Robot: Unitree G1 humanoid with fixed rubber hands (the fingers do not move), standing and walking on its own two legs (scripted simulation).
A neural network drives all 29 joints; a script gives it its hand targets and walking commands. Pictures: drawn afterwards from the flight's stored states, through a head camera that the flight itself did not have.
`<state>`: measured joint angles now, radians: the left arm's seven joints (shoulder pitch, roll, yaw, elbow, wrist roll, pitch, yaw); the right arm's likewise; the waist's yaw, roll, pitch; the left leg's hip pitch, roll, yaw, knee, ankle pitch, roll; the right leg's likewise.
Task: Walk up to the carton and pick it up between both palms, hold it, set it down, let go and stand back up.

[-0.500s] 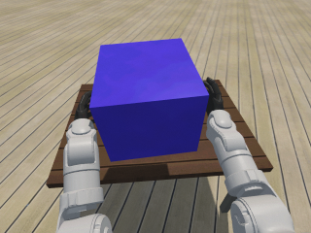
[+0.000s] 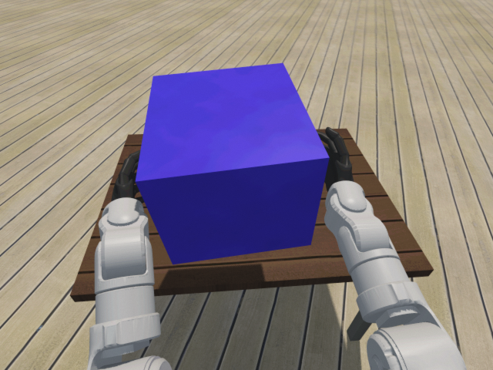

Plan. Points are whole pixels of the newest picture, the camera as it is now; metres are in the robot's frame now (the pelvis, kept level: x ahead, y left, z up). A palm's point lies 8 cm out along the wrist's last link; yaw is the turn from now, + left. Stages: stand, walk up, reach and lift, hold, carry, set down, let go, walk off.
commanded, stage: hold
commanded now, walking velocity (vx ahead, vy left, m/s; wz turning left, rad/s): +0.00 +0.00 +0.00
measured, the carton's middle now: (230, 159) +0.45 +0.01 +0.14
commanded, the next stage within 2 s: none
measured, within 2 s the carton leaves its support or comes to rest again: neither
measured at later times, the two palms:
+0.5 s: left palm (125, 196) +0.35 +0.17 +0.15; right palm (336, 172) +0.35 -0.16 +0.17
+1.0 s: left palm (119, 197) +0.35 +0.18 +0.15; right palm (333, 168) +0.35 -0.15 +0.17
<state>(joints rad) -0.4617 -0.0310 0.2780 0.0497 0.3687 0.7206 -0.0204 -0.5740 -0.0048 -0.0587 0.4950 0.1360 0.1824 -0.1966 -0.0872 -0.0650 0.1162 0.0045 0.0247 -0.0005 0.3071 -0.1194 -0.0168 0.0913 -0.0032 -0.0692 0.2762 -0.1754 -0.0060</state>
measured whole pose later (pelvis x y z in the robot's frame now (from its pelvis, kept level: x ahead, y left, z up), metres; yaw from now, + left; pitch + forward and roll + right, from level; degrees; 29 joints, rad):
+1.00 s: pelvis -0.01 +0.01 +0.00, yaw -1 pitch -11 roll +0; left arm -0.53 -0.03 0.30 0.12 0.38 0.71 -0.03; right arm -0.65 -0.01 -0.11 0.60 0.10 0.16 -0.17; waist -0.06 -0.08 0.11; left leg 0.02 0.02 0.02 0.28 -0.10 -0.01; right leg 0.09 -0.01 -0.05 0.27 -0.16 0.00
